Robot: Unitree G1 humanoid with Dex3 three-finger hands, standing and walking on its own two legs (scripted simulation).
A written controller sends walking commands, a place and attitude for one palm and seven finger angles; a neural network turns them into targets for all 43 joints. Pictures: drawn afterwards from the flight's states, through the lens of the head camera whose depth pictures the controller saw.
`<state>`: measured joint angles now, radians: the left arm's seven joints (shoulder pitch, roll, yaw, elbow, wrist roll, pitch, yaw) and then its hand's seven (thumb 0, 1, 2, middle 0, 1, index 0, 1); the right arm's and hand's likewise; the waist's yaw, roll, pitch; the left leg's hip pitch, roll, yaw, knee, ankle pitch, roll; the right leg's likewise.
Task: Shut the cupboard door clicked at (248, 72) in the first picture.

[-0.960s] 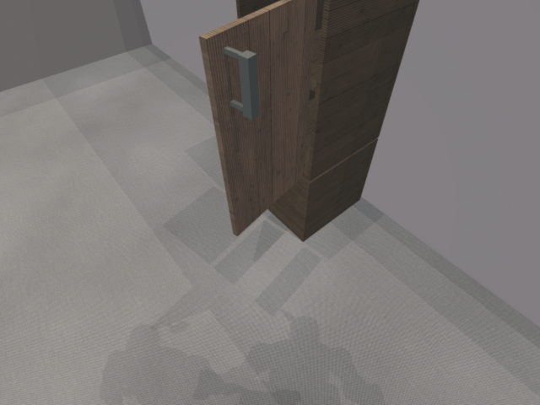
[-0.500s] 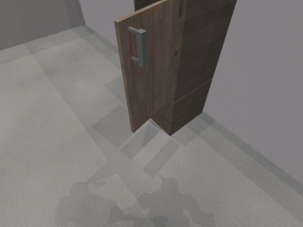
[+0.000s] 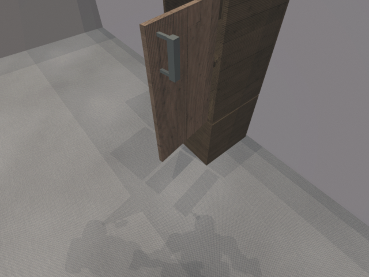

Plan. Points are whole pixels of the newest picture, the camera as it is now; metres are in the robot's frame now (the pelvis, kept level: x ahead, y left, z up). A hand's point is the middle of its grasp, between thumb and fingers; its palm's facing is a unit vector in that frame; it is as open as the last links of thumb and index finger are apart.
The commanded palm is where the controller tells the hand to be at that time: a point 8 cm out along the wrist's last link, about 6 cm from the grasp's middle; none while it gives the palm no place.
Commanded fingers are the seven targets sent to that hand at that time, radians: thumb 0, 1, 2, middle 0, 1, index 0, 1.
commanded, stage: walk around to get in front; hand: left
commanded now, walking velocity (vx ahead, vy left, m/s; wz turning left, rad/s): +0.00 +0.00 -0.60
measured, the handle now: (167, 57) +0.64 +0.08 +0.14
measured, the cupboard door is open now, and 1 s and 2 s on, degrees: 100 100 100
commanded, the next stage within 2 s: none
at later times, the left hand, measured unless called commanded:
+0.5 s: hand out of the picture +0.07 +0.18 -0.18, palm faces -0.17 -0.94 -0.28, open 7.4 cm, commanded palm none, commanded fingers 0.00 0.90 0.90 -0.20 -0.30 -0.20 -0.30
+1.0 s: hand out of the picture +0.11 +0.19 -0.19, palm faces -0.38 -0.90 -0.23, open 7.4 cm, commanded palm none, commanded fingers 0.00 0.90 0.90 -0.20 -0.30 -0.20 -0.30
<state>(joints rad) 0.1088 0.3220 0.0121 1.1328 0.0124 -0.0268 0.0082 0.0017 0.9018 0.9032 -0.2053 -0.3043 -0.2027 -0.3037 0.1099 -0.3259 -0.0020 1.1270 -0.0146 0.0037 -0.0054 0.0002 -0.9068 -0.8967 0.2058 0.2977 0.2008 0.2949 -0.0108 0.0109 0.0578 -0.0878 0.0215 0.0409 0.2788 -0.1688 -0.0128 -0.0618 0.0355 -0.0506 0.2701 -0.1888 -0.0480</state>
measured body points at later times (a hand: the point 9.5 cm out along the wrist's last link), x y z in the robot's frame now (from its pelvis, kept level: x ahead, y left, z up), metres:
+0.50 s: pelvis -0.03 -0.02 -0.03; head +0.01 -0.05 +0.42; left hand +0.08 +0.23 -0.16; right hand -0.04 -0.27 -0.19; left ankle -0.01 +0.12 -0.75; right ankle -0.05 -0.11 -0.76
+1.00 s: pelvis -0.03 +0.02 -0.02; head +0.02 +0.02 +0.43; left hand +0.13 +0.23 -0.17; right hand -0.02 -0.27 -0.14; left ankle +0.02 +0.14 -0.75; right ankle -0.07 -0.11 -0.71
